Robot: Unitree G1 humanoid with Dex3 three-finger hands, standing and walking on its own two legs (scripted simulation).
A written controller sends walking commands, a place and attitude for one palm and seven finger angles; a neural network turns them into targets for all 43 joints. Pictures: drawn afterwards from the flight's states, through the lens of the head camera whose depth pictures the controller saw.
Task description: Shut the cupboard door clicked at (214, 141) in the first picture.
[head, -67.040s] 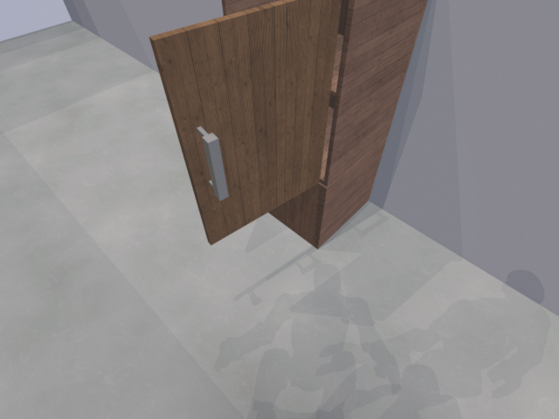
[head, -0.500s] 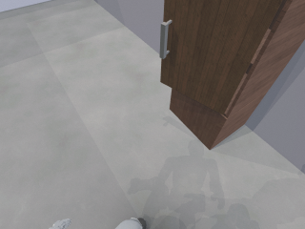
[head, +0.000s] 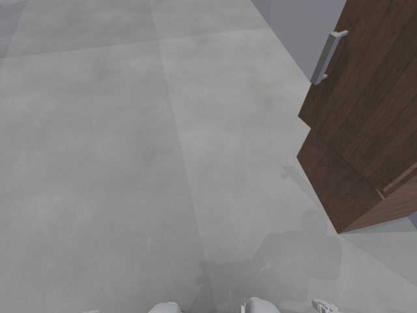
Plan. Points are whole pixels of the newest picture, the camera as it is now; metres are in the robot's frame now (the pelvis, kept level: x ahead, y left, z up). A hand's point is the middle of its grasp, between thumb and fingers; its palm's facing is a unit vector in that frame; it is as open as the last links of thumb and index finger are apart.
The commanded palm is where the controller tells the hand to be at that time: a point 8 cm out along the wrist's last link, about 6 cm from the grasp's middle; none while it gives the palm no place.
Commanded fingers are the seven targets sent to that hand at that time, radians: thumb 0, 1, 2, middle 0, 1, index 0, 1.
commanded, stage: walk to a spot facing it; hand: left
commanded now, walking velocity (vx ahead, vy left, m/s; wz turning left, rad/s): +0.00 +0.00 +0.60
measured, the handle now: (329, 58) +0.86 -0.34 -0.02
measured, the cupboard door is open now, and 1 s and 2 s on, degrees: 17 17 17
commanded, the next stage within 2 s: turn to face it in 1.36 s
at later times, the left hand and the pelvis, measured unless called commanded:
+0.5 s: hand out of the picture -0.01 +0.20 -0.17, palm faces +0.35 -0.91 -0.22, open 7.4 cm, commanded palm none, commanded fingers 0.00 0.90 0.90 -0.20 -0.30 -0.20 -0.30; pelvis +0.01 -0.01 +0.00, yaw +19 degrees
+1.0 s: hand out of the picture +0.06 +0.13 -0.14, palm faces +0.64 -0.74 -0.20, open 7.3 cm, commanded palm none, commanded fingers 0.00 0.90 0.90 -0.20 -0.30 -0.20 -0.30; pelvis +0.15 -0.02 +0.02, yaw +38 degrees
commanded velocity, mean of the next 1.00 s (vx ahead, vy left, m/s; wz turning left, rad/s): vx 0.25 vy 0.00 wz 0.59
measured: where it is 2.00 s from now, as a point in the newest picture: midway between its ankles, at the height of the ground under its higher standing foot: (160, 266)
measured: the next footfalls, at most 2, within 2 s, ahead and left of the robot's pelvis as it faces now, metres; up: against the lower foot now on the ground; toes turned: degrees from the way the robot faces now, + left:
right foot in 0.08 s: +0.07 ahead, -0.13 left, +0.00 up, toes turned +0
left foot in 0.40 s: +0.00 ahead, +0.12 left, +0.00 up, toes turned +21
